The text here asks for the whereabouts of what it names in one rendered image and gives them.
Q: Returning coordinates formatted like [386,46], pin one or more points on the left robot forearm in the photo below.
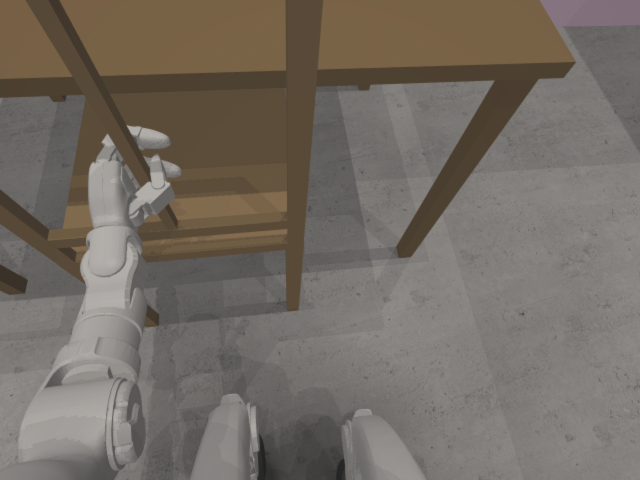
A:
[108,330]

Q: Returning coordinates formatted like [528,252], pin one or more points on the left robot upper arm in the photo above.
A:
[81,431]

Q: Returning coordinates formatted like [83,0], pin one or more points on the robot thigh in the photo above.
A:
[230,436]
[371,446]

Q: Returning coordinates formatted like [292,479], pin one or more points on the table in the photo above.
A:
[145,46]

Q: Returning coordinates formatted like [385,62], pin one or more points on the robot right thigh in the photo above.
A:
[371,446]

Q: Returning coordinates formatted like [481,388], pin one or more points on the chair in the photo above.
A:
[244,155]

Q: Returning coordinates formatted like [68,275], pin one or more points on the robot left hand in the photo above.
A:
[112,187]

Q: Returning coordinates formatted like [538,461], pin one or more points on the robot left thigh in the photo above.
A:
[230,436]

